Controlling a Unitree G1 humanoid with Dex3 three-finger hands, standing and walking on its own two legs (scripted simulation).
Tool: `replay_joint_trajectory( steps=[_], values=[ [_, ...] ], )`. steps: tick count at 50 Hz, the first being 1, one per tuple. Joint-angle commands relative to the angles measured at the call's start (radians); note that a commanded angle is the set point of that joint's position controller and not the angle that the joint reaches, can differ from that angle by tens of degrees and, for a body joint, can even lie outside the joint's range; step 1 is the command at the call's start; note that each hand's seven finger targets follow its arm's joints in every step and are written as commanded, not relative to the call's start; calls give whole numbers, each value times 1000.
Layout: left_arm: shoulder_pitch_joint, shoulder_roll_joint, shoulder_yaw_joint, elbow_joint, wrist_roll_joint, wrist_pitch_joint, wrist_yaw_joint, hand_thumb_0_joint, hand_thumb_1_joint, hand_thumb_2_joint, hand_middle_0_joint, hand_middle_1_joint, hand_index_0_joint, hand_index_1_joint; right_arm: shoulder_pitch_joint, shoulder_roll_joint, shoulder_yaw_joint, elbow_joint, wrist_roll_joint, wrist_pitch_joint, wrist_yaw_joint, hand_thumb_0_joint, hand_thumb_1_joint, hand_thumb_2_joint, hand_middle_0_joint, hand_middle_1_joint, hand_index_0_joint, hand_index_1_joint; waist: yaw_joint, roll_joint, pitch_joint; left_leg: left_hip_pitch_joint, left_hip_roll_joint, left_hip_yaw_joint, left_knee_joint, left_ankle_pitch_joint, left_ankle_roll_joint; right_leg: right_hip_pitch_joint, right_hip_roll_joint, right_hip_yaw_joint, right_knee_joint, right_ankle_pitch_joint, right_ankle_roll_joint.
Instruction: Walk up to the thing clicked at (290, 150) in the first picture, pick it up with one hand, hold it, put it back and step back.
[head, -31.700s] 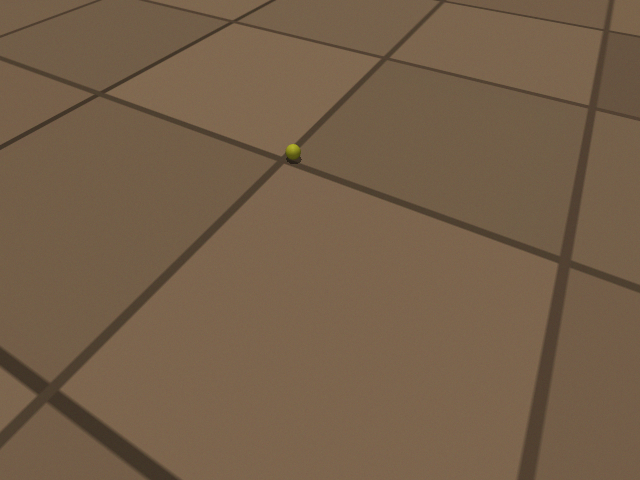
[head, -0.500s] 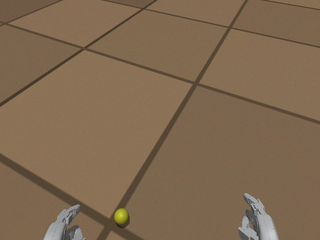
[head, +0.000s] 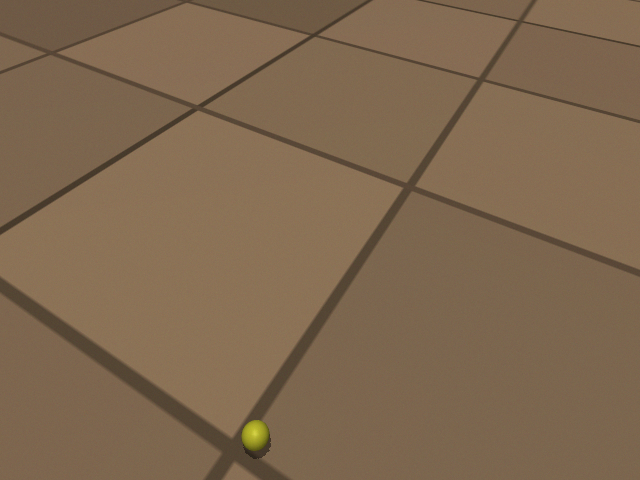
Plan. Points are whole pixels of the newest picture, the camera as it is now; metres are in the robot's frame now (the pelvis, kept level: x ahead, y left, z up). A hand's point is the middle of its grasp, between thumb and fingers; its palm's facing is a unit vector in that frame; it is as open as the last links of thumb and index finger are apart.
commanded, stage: stand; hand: left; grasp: from above
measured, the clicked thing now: (255, 435) +0.39 +0.17 -0.73
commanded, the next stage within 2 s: step back in 2.00 s
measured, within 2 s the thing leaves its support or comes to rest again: neither
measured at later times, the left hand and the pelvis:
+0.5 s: hand out of the picture +0.01 +0.23 -0.15, palm faces +0.03 -0.94 -0.33, open 7.4 cm; pelvis -0.02 -0.01 +0.01, yaw +1 degrees
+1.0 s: hand out of the picture +0.06 +0.21 -0.15, palm faces +0.02 -0.95 -0.32, open 7.4 cm; pelvis +0.00 -0.03 +0.01, yaw +0 degrees
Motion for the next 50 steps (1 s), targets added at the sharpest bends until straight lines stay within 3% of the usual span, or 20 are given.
replay_joint_trajectory(
  steps=[1, 4, 14, 17, 21, 30, 36, 37, 46, 50],
  values=[
    [-54, 163, 31, -27, -4, -29, 13, 0, 900, 900, -200, -300, -200, -301, -45, -198, -43, -33, 2, -23, -15, 0, -900, -900, 200, 300, 200, 300, -10, 41, -54, 43, 106, -127, -180, 200, 15, 53, -48, 51, -124, 136, -47],
    [-58, 166, 30, 10, -2, -25, 12, 0, 900, 900, -200, -300, -200, -301, -56, -203, -43, -12, 2, -15, -13, 0, -900, -900, 200, 300, 200, 300, -10, 55, -19, 15, 111, -146, -242, 46, 14, 59, -45, 45, -138, 87, -45],
    [-50, 179, 23, 70, 0, -36, 4, 0, 900, 900, -200, -300, -200, -301, -78, -212, -44, 22, 7, -12, -3, 0, -900, -900, 200, 300, 200, 300, -12, 31, 2, 32, 108, -143, -271, -1, 10, 37, -56, 54, -201, 45, -42],
    [-45, 183, 21, 77, 2, -36, 1, 0, 900, 900, -200, -300, -200, -301, -83, -218, -43, 26, 8, -9, 1, 0, -900, -900, 200, 300, 200, 300, -11, 34, 19, 1, 109, -148, -283, -64, 9, 28, -51, 52, -204, 4, -41],
    [-63, 200, 22, 77, -2, -42, 2, 0, 900, 900, -200, -300, -200, -301, -81, -213, -37, 33, 10, -9, 4, 0, -900, -900, 200, 300, 200, 300, -18, 12, -21, 35, 107, -130, -258, 16, 11, 42, -69, 73, -220, 25, -48],
    [-68, 215, 18, 85, -5, -43, -2, 0, 900, 900, -200, -300, -200, -301, -66, -222, -27, 51, 11, -5, 10, 0, -900, -900, 200, 300, 200, 300, -26, 3, 19, 15, 106, -124, -254, -18, 8, 3, -64, 83, -242, -58, -50],
    [-71, 215, 21, 94, -12, -46, -4, 0, 900, 900, -200, -300, -200, -301, -78, -226, -21, 54, 13, -8, 9, 0, -900, -900, 200, 300, 200, 300, -19, 17, 2, 15, 111, -123, -252, 26, 11, 32, -66, 79, -232, 5, -53],
    [-70, 216, 21, 93, -9, -48, -3, 0, 900, 900, -200, -300, -200, -301, -84, -226, -22, 52, 13, -10, 9, 0, -900, -900, 200, 300, 200, 300, -16, 4, -24, 51, 115, -118, -237, 90, 14, 39, -73, 83, -232, 41, -55],
    [-106, 214, 24, 86, -17, -50, -4, 0, 900, 900, -200, -300, -200, -301, -78, -237, -15, 65, 16, -16, 2, 0, -900, -900, 200, 300, 200, 300, -21, 23, -80, 98, 131, -101, -218, 280, 6, 102, -76, 74, -215, 239, -53],
    [-115, 219, 24, 91, -17, -47, -5, 0, 900, 900, -200, -300, -200, -301, -90, -237, -13, 69, 15, -15, 0, 0, -900, -900, 200, 300, 200, 300, -21, 14, -53, 94, 130, -100, -239, 239, -1, 81, -72, 73, -223, 185, -51]
  ],
)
